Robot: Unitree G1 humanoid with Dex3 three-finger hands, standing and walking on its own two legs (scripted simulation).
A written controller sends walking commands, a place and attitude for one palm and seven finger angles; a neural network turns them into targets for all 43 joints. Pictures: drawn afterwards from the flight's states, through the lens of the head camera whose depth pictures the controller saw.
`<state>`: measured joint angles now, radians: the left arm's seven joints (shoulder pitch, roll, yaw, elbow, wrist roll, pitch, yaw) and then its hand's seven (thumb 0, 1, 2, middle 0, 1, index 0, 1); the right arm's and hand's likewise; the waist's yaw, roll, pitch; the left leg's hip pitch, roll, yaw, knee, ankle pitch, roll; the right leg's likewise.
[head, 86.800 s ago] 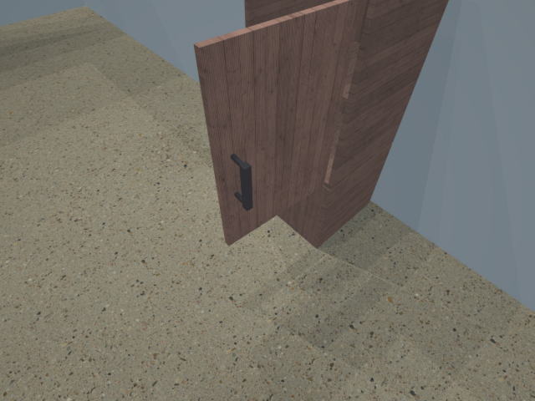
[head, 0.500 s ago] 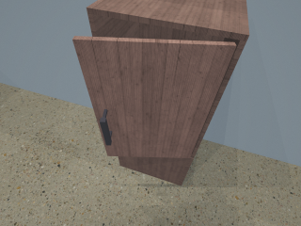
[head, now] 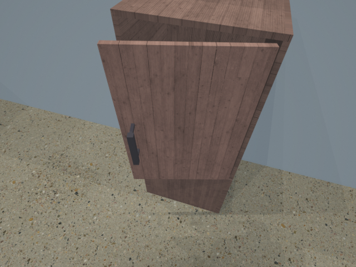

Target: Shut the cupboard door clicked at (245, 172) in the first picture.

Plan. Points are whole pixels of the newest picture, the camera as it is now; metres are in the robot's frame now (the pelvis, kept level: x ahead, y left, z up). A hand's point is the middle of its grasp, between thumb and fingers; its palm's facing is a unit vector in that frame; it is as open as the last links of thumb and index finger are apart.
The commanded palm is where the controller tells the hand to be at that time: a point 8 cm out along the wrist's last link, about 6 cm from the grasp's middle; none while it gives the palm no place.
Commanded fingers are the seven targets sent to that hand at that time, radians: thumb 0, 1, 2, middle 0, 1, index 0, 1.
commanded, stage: come to a stop and stand still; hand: left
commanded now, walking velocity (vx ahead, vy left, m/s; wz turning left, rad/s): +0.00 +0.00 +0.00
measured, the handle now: (134, 145) +0.48 +0.17 -0.07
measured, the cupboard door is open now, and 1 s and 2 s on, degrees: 17 17 17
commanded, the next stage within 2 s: look again from close up in 0.36 s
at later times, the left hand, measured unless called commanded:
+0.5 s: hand out of the picture -0.07 +0.16 -0.18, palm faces +0.05 -0.99 -0.15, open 7.3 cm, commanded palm none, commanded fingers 0.00 0.90 0.90 -0.20 -0.30 -0.20 -0.30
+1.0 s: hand out of the picture +0.01 +0.19 -0.17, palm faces +0.02 -0.97 -0.22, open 7.3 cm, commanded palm none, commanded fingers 0.00 0.90 0.90 -0.20 -0.30 -0.20 -0.30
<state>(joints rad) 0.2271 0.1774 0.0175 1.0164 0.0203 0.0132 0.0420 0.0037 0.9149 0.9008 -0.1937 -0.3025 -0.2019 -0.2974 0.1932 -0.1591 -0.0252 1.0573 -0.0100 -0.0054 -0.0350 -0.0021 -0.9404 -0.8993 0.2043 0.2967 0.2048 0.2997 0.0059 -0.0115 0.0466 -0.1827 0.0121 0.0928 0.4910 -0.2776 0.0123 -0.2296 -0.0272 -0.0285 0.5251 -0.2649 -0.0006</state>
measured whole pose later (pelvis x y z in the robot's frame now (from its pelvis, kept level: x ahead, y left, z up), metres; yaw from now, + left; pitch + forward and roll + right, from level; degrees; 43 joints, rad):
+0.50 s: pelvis -0.03 +0.01 +0.00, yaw +1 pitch -1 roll +0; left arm 0.36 0.12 -0.02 1.11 0.02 0.00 0.04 0.00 0.91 0.90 -0.20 -0.30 -0.20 -0.30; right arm 0.34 -0.11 0.01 1.12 -0.01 0.00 -0.01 0.00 -0.91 -0.90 0.20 0.30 0.20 0.30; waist 0.01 -0.01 0.04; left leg -0.24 0.01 0.07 0.47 -0.21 0.02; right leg -0.25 -0.03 -0.05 0.45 -0.18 0.00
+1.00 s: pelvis -0.01 +0.01 +0.00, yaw +0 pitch -1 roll +1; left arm 0.28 0.16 -0.01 1.06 0.02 -0.02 0.03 0.00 0.91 0.90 -0.19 -0.30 -0.20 -0.30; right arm 0.28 -0.18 0.01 1.07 -0.01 -0.04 -0.01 0.01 -0.91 -0.90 0.20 0.30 0.20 0.30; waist 0.00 0.01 0.01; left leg -0.20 -0.01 0.09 0.45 -0.24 0.03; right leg -0.25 -0.05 -0.03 0.50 -0.24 0.01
